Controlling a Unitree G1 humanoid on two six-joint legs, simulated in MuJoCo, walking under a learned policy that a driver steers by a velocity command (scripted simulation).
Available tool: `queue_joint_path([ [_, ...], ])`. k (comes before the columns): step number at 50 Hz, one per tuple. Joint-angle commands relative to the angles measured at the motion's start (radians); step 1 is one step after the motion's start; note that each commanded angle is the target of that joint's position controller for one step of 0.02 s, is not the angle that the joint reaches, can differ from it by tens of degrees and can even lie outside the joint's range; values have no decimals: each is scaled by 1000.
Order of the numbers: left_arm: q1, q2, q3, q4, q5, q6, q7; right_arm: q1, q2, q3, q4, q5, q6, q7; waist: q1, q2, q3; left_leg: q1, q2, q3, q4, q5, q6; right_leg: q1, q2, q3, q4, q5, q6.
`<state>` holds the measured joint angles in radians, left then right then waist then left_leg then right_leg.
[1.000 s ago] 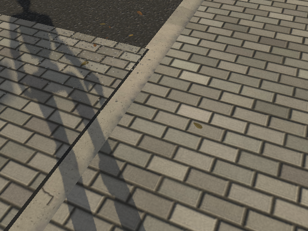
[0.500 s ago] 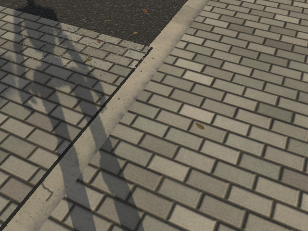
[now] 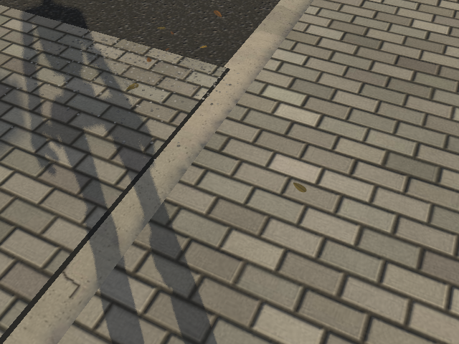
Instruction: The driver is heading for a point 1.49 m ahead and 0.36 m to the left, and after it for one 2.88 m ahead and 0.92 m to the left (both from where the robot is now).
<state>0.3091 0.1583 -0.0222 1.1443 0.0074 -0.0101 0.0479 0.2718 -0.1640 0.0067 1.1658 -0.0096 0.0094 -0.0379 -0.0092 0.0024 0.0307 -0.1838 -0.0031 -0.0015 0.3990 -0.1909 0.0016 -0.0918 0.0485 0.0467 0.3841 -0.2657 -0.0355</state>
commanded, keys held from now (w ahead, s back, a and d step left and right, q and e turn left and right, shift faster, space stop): no key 0.02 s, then w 0.88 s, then no key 0.10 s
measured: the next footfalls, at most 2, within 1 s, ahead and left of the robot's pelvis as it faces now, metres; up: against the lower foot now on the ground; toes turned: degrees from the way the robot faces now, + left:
right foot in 0.78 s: +0.45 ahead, -0.02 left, +0.00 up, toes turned -4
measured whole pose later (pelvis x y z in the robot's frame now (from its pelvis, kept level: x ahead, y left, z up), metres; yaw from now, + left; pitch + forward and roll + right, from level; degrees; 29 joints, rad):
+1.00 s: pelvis +0.40 +0.03 +0.00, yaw +1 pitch -1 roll -1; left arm 0.34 0.19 0.05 1.08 0.02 -0.10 0.00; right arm 0.22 -0.20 -0.04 0.98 -0.03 -0.06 0.01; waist 0.01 0.02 0.06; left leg -0.52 0.06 -0.01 1.11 -0.28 0.06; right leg -0.15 0.10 -0.12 0.34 -0.18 -0.13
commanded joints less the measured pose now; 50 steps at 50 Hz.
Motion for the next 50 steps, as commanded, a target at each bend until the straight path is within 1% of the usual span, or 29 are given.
queue_joint_path([
  [1, 78, 78, 12, -3, 0, -3, 3, 64, -79, -11, -5, 0, -3, -3, 0, -3, 47, 35, 88, -82, -47, 112, 30, -97, -114, 87, -75, 163, -25],
  [3, 94, 82, 17, 1, 4, -1, 2, 68, -77, -13, -4, -3, -1, -2, 5, -12, 38, 29, 59, -67, -38, -56, 35, -105, -96, 90, -97, -40, -36],
  [5, 106, 122, 37, -7, 5, 9, -1, 56, -86, -22, -23, -9, 5, 4, 15, -60, 82, -56, 2, -26, 50, -306, 57, -148, -99, 140, -111, -366, -82],
  [7, 168, 143, 52, -5, 5, 13, -4, 6, -55, -19, -61, -22, 0, 17, 50, -121, 162, -221, -36, 21, 187, -349, 59, -137, -191, 289, -193, -576, -147],
  [8, 188, 156, 61, -1, 6, 11, -3, -13, -34, -15, -82, -31, -9, 22, 57, -157, 189, -281, -29, 60, 266, -282, 58, -114, -263, 374, -233, -600, -185],
  [9, 192, 154, 66, -2, 9, 5, -4, -39, -40, -17, -103, -35, -22, 26, 63, -154, 205, -314, 3, 55, 321, -242, 61, -112, -306, 419, -254, -557, -211],
  [11, 181, 162, 75, -12, 19, -11, -9, -55, -63, -26, -136, -27, -46, 36, 53, -132, 189, -349, 30, 38, 341, -268, 70, -69, -320, 409, -243, -430, -225],
  [13, 139, 158, 80, -25, 11, -25, -13, -7, -59, -33, -141, -13, -67, 45, 8, -122, 172, -219, 22, 62, 209, -209, 79, -111, -280, 321, -190, -307, -196],
  [15, 62, 137, 77, -55, 3, -34, -17, 204, -54, -47, -69, 0, -78, 42, -91, -60, 120, 163, -33, 80, 36, -107, 79, -311, -181, 186, -43, -190, -139],
  [16, 33, 87, 62, -79, 6, -49, -25, 330, -121, -69, -43, -13, -87, 32, -144, 114, 75, 325, 123, -156, -106, -231, 99, -428, -80, 47, 233, -110, -96],
  [17, 35, 39, 51, -122, 9, -59, -34, 463, -236, -99, -14, -3, -80, 31, -157, 340, 12, 417, 349, -579, -263, -446, 189, -602, 33, -92, 530, -247, -57],
  [18, 7, 115, 68, -127, 40, -57, -41, 394, -177, -85, -20, -6, -67, 30, -96, 175, 90, 308, 382, -617, -264, -492, 210, -645, -35, -40, 703, -249, -68],
  [19, -13, 92, 65, -128, 40, -61, -52, 286, -140, -74, -63, -11, -70, 35, -54, 65, 147, 219, 353, -532, -265, -447, 203, -654, -79, -16, 754, -146, -74],
  [20, -11, 65, 59, -122, 28, -69, -61, 216, -128, -69, -89, -13, -79, 37, -24, 29, 152, 172, 310, -432, -277, -316, 191, -624, -106, -10, 749, -57, -68],
  [21, -13, 65, 63, -121, 27, -70, -68, 190, -114, -62, -100, -11, -88, 34, -5, 21, 138, 159, 275, -352, -285, -203, 181, -599, -122, -18, 729, -8, -59],
  [23, -5, 75, 69, -119, 31, -58, -75, 217, -84, -48, -84, -8, -103, 30, 8, 46, 98, 192, 222, -225, -268, 49, 161, -582, -118, -55, 707, 40, -39],
  [26, -78, 71, 73, -150, 26, -40, -76, 301, -80, -36, -51, -5, -110, 25, 3, 71, 79, 239, 197, -120, -228, 375, 155, -632, -102, -104, 675, 68, -21],
  [30, -285, 49, 59, -233, 16, -34, -78, 312, -74, -23, -50, -8, -111, 20, -22, 85, 125, 182, 165, -52, -244, 510, 150, -604, -71, -163, 447, 144, -12],
  [33, -357, 49, 51, -266, 7, -34, -75, 323, -94, -23, -44, -9, -116, 14, -30, 105, 130, 176, 174, -27, -238, 624, 150, -486, -36, -203, 273, 180, -37],
  [36, -247, 98, 69, -248, 6, -41, -59, 286, -127, -31, -46, -9, -123, 8, 40, 115, 55, 235, 199, -1, -82, 958, 137, -306, 17, -204, 221, 143, -97],
  [38, 23, 138, 97, -161, 7, -56, -45, 243, -149, -40, -55, -6, -115, 9, 159, 100, -78, 215, 184, 19, 235, 950, 126, -33, 32, -179, 121, 163, -138],
  [39, 164, 194, 118, -126, 29, -61, -36, 244, -129, -35, -71, -1, -114, 16, 205, 46, -158, 51, 145, 37, 490, 665, 121, 179, -106, -27, 86, 35, -175],
  [40, 214, 276, 136, -129, 50, -60, -38, 325, -10, -17, -96, 15, -109, 30, 138, -153, -256, -255, -25, 76, 887, -155, 92, 385, -409, 454, 14, -83, -292],
  [41, 141, 258, 137, -130, 11, -48, -51, 305, -92, -44, -99, 10, -102, 34, 121, -114, -262, -397, -64, -46, 1036, -275, 104, 350, -438, 693, -138, -216, -352],
  [42, 19, 203, 122, -152, -3, -50, -54, 204, -115, -51, -139, -1, -102, 34, 72, -68, -90, -467, 8, -57, 1011, -184, 115, 207, -414, 540, -174, -272, -315],
  [43, -36, 134, 105, -159, -2, -61, -59, 136, -110, -53, -156, -8, -106, 38, 58, -4, -4, -446, 40, -52, 954, -120, 114, 73, -372, 429, -209, -176, -283],
  [45, -32, 69, 81, -133, 8, -83, -50, 144, -69, -53, -151, -26, -89, 44, -10, 16, 36, -332, 84, -55, 845, -87, 96, -84, -292, 256, -231, 50, -221],
  [47, 18, 72, 73, -109, 7, -102, -42, 168, -35, -51, -144, -30, -67, 47, -37, 4, 39, -279, 79, -30, 788, -100, 68, -124, -272, 145, -213, 409, -211],
  [50, 67, 107, 69, -92, 11, -111, -42, 105, -41, -54, -168, -26, -46, 44, -50, -27, 36, -303, 68, 17, 667, -49, 42, -115, -232, 4, -171, 786, -187],
])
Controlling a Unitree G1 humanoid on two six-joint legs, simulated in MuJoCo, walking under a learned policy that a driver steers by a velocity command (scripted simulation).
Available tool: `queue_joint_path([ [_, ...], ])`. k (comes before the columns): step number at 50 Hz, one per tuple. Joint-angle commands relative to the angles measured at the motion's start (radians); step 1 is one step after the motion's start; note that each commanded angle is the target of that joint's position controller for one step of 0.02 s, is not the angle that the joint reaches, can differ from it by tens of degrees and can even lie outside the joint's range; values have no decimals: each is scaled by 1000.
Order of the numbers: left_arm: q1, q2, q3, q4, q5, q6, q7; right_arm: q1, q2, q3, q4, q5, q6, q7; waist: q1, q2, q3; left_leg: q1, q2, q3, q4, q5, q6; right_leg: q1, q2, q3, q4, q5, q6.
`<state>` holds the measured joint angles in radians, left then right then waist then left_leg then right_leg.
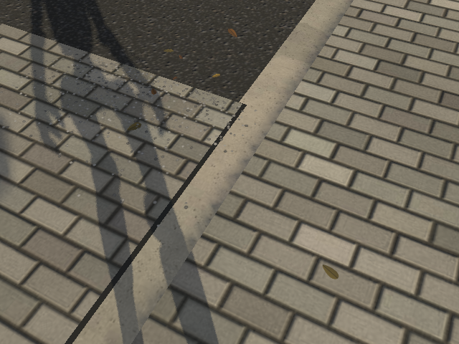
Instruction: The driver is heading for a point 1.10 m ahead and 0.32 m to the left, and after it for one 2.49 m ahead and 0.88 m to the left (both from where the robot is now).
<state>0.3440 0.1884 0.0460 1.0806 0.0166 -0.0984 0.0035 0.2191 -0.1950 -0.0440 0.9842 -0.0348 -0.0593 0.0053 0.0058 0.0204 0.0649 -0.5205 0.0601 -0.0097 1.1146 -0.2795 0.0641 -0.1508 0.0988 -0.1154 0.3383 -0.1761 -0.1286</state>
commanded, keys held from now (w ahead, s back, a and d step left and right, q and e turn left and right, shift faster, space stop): no key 0.64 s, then w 0.36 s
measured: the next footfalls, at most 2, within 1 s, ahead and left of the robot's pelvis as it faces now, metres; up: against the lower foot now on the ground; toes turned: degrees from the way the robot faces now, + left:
left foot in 0.26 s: +0.24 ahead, +0.10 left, +0.00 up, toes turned +3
right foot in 0.56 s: +0.16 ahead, -0.10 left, +0.00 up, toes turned +0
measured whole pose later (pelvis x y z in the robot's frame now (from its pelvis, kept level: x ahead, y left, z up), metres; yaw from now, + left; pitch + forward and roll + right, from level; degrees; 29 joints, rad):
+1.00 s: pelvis +0.22 +0.04 -0.01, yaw -1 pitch +0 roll +0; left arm 0.46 0.17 0.05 1.13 0.02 -0.04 0.02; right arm 0.27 -0.19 -0.05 1.00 -0.02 -0.08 0.01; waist 0.00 -0.04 0.00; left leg -0.26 -0.02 0.09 0.53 -0.25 0.07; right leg -0.13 -0.02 0.01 0.60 -0.42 -0.04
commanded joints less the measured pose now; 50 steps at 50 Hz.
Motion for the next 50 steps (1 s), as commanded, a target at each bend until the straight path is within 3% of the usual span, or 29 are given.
queue_joint_path([
  [1, 40, 78, -4, -27, 1, -19, 2, 117, -12, -1, 1, 2, 25, 0, -59, -64, 1, 27, 0, 42, -113, 75, -25, -48, -262, 133, -115, 756, -77],
  [4, 72, 67, -17, -19, -5, -5, 8, 2, -3, 11, -29, 17, 25, -2, -25, -106, -15, 73, -29, 89, -315, 180, -31, -21, -222, 74, -88, 825, -23],
  [8, 130, 64, -25, 6, 2, 10, 21, -37, -16, 16, -25, 21, 23, -19, 7, -125, -41, 107, -53, 94, -436, 201, -18, 90, -254, 90, -22, 828, -22],
  [10, 122, 62, -26, 10, 7, 17, 28, -21, -28, 13, -13, 17, 16, -27, 1, -124, -33, 141, -62, 85, -498, 145, 1, 120, -279, 117, 36, 821, -37],
  [12, 95, 68, -24, 11, 0, 21, 33, 78, -32, 7, 27, 13, 0, -37, -52, -88, -44, 266, -68, 77, -684, 235, 22, 127, -267, 126, 162, 777, -14],
  [13, 115, 66, -24, 11, -6, 18, 33, 153, -72, -2, 51, 6, -15, -40, -67, -36, -97, 415, 9, 3, -717, 560, 35, 70, -231, 116, 262, 608, 20],
  [14, 209, 18, -35, 9, -23, 20, 37, 226, -129, -12, 63, -2, -22, -39, -36, 75, -203, 610, 209, -157, -626, 1054, 127, -56, -162, 79, 423, 142, 53],
  [15, 271, -16, -36, 45, -44, 47, 39, 223, -85, 1, 63, 16, -10, -37, -46, 161, -288, 622, 343, -309, -658, 1149, 285, -110, -60, 73, 571, -402, 72],
  [16, 200, 24, -23, 35, -19, 69, 40, 174, -52, 15, 53, 28, -3, -31, -35, 101, -220, 516, 325, -318, -724, 912, 290, -141, -70, 126, 625, -511, 78],
  [17, 129, 20, -20, 21, 5, 79, 36, 109, -46, 19, 44, 24, 3, -34, -22, 70, -126, 413, 281, -283, -779, 716, 261, -160, -78, 144, 638, -479, 87],
  [18, 91, 4, -20, 18, 12, 88, 31, 67, -35, 26, 38, 17, 10, -41, 1, 41, -79, 334, 241, -239, -825, 576, 221, -146, -96, 155, 600, -419, 96],
  [20, 100, -28, -28, 31, 9, 105, 28, 20, -26, 34, 37, 13, 19, -52, 41, 65, -48, 240, 165, -151, -872, 411, 149, -76, -110, 142, 477, -337, 117],
  [22, 113, -32, -31, 51, 0, 116, 35, 41, -37, 32, 46, 10, 20, -49, 35, 63, -73, 262, 138, -130, -870, 335, 123, -43, -97, 118, 377, -301, 127],
  [24, 101, -27, -32, 59, -5, 124, 41, 50, -55, 28, 53, 18, 25, -47, 30, 62, -80, 250, 131, -134, -881, 165, 108, -11, -100, 107, 289, -231, 128],
  [27, 79, -18, -38, 61, 7, 122, 40, 45, -65, 19, 58, 31, 45, -41, 30, 46, -16, 138, 95, -137, -922, -197, 32, 66, -127, 123, 102, -48, 113],
  [28, 73, 0, -38, 51, 15, 115, 40, 57, -62, 15, 62, 32, 50, -38, 19, 42, 14, 119, 82, -139, -926, -241, 2, 57, -165, 164, 52, -67, 107],
  [29, 60, 19, -37, 52, 7, 109, 39, 73, -47, 13, 62, 38, 58, -36, -5, -12, 65, 153, 45, -108, -928, -188, -14, -54, -170, 185, 39, -134, 95],
  [32, 44, -4, -43, 56, -6, 84, 41, 116, -20, 17, 87, 25, 57, -33, -27, -84, 38, 338, 29, -67, -824, 27, -7, -146, -184, 207, -31, -128, 95],
  [34, 65, 10, -38, 54, -3, 76, 43, 129, -36, 12, 94, 22, 55, -29, -28, -69, 4, 353, 2, -48, -788, -78, 3, -140, -174, 214, -50, -275, 77],
  [36, 82, 41, -23, 38, 0, 80, 39, 116, -46, 5, 82, 21, 58, -23, -17, -73, 46, 264, -37, -18, -722, -279, 22, -162, -178, 252, -64, -505, 32],
  [37, 105, 51, -17, 35, -1, 81, 37, 93, -30, 7, 69, 20, 58, -18, -3, -96, 81, 199, -55, 1, -676, -294, 20, -155, -208, 305, -100, -577, 7],
  [39, 159, 88, 3, 45, -1, 80, 38, 29, 13, 16, 35, 7, 45, -6, 33, -192, 122, 63, -100, 89, -483, -128, -1, -66, -340, 478, -220, -629, -58],
  [40, 157, 98, 11, 42, 2, 77, 39, 7, 0, 12, 17, -1, 36, -1, 38, -191, 128, 14, -67, 75, -407, -92, 2, -43, -388, 516, -246, -580, -85],
  [42, 149, 98, 19, 35, 7, 64, 36, -3, -32, 1, -6, 0, 18, 9, 23, -141, 101, -42, -36, 46, -354, -120, 7, 26, -392, 494, -237, -475, -95],
  [45, 116, 94, 24, 26, 3, 47, 29, 6, -21, -3, -24, 14, -5, 15, -2, -143, 95, 88, -48, 78, -489, -113, 11, -10, -338, 385, -178, -339, -69],
  [47, 78, 100, 29, 14, -5, 44, 26, 141, -6, -8, 21, 22, -12, 12, -64, -107, 76, 358, -102, 130, -651, -14, 11, -150, -280, 298, -73, -266, -45],
  [48, 72, 85, 26, 7, -1, 38, 24, 253, -29, -21, 59, 22, -16, 4, -103, -58, 40, 539, -90, 88, -689, -20, 14, -249, -240, 248, 41, -215, -24],
  [49, 36, 22, 8, -28, -6, 27, 13, 383, -112, -43, 81, 9, -26, -10, -158, 147, -4, 685, 119, -222, -850, -214, 59, -397, -129, 116, 351, -189, 24],
  [50, 18, 8, 6, -72, 3, 21, 4, 485, -196, -62, 109, 14, -17, -9, -162, 303, -18, 732, 310, -580, -981, -367, 146, -583, -44, 33, 614, -350, 44],
])
Over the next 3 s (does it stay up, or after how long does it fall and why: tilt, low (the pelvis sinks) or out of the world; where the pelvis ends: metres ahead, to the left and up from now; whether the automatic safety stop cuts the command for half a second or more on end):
stays up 1.11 0.28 -0.05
